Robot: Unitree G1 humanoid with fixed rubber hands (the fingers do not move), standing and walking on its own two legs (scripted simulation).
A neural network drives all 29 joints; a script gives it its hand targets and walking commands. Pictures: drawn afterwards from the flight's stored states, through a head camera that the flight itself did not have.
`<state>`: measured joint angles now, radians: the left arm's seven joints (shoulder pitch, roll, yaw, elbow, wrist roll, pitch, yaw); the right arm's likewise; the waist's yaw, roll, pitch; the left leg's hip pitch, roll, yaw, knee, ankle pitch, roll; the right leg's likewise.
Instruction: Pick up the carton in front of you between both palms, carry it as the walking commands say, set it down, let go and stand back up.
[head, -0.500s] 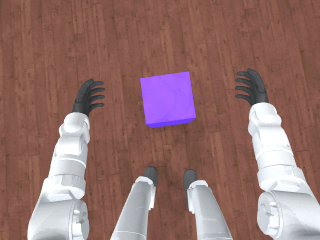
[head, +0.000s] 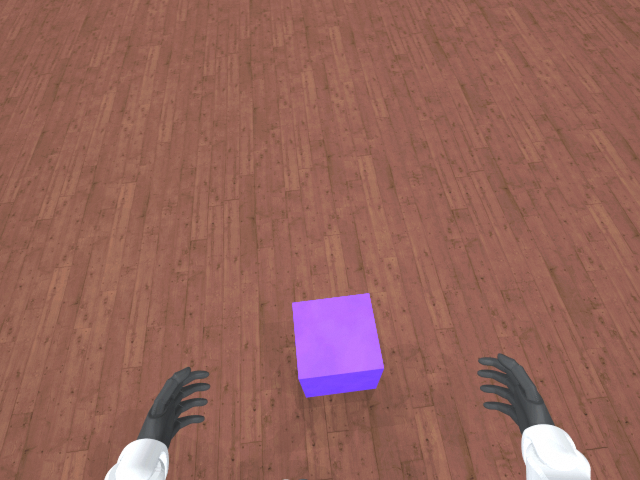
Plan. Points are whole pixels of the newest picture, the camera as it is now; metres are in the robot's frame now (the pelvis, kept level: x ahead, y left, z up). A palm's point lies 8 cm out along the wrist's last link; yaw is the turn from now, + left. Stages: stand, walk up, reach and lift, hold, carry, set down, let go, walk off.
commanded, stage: let go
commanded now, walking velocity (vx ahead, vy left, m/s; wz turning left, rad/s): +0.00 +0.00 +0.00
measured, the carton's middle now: (336, 347) +0.45 +0.02 -0.65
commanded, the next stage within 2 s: stand in 0.54 s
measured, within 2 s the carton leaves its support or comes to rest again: neither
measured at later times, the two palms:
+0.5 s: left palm (156, 443) +0.16 +0.23 -0.06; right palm (556, 464) +0.16 -0.24 -0.06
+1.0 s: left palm (116, 475) +0.13 +0.28 -0.10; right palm out of the picture +0.13 -0.27 -0.08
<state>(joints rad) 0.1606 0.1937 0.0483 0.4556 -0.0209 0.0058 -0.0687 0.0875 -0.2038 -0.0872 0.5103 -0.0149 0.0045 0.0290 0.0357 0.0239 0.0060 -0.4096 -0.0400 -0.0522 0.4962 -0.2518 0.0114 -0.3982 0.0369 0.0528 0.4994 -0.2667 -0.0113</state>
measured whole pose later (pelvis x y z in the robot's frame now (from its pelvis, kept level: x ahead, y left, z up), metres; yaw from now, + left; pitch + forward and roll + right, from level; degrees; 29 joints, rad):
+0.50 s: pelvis +0.00 +0.00 +0.00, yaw +0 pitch -6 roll +0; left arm 0.21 0.21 0.03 0.38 0.03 0.21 -0.05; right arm 0.23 -0.21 -0.04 0.44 0.00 0.12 0.05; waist 0.00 0.00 0.12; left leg -0.08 -0.03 -0.06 0.47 -0.28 0.01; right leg -0.06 0.04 0.04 0.46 -0.29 -0.02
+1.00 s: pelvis +0.01 +0.01 +0.00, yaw +0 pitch -2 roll -1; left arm 0.21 0.29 0.06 0.74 0.02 0.00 0.03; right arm 0.21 -0.29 -0.07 0.75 -0.02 -0.01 -0.02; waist 0.00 -0.02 0.02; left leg -0.18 -0.04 -0.04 0.52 -0.31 0.03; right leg -0.15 0.03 0.04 0.49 -0.31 0.00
